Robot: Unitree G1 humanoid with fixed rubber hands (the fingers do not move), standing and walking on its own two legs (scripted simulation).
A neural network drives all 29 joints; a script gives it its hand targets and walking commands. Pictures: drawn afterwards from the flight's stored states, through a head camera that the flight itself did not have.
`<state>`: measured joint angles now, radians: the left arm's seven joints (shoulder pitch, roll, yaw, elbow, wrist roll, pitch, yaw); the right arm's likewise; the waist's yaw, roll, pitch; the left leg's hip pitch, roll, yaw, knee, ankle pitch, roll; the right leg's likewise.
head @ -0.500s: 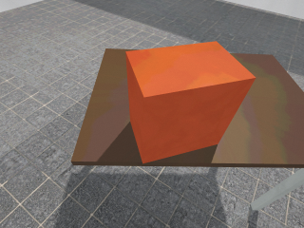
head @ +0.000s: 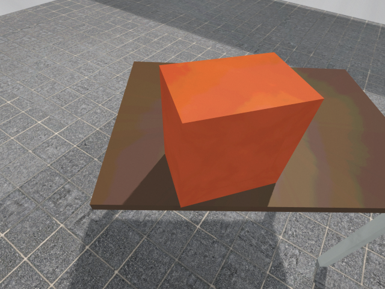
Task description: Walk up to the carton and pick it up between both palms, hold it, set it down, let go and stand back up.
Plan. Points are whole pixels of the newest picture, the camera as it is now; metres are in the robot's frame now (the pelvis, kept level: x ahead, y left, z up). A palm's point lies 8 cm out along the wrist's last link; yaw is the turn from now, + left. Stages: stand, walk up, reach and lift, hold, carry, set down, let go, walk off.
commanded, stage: walk up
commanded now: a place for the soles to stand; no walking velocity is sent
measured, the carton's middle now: (225, 132) +0.48 -0.06 +0.06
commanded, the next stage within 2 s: none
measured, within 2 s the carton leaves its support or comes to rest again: neither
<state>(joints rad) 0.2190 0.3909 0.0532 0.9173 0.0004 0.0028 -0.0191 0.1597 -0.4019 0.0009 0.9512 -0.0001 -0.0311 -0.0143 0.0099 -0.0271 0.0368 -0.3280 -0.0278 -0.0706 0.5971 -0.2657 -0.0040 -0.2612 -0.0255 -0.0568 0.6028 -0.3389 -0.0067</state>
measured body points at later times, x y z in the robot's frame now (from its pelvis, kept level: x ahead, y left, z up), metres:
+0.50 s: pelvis +0.00 +0.00 +0.00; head +0.01 +0.01 +0.45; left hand +0.08 +0.32 -0.12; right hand +0.10 -0.32 -0.10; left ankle +0.03 +0.12 -0.73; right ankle -0.01 -0.12 -0.73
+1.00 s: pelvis +0.00 +0.00 +0.00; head +0.01 +0.01 +0.45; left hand +0.07 +0.32 -0.12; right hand +0.10 -0.32 -0.10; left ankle +0.03 +0.12 -0.73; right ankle -0.01 -0.12 -0.73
